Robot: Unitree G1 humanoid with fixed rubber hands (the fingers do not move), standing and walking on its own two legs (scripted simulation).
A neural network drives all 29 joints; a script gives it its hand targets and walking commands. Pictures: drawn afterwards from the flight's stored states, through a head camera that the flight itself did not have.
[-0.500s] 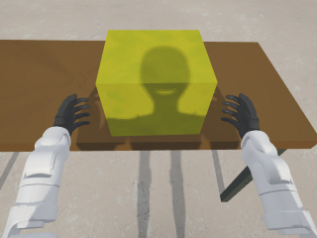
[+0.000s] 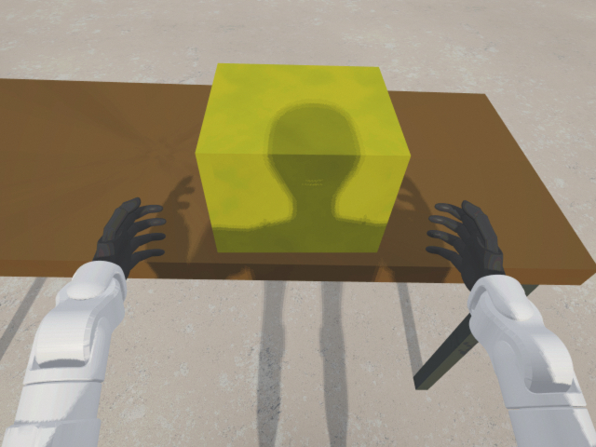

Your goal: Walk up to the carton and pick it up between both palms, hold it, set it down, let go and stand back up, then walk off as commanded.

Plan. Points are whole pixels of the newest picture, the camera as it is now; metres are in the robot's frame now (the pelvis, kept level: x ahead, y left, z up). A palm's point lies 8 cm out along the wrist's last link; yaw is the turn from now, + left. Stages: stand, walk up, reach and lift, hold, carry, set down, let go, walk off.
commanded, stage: set down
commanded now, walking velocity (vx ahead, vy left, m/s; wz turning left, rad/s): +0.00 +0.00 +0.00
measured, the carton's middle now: (298, 159) +0.53 +0.00 +0.10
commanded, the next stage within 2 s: none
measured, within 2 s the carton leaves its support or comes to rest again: neither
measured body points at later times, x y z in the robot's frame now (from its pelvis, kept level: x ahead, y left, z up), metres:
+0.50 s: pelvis +0.00 +0.00 +0.00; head +0.03 +0.01 +0.45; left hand +0.28 +0.23 +0.08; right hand +0.25 -0.21 +0.08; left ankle +0.05 +0.09 -0.74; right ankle +0.04 -0.12 -0.74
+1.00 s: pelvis -0.01 +0.00 +0.00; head +0.05 -0.01 +0.45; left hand +0.22 +0.23 +0.01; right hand +0.21 -0.21 +0.02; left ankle +0.05 +0.09 -0.74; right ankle +0.04 -0.11 -0.74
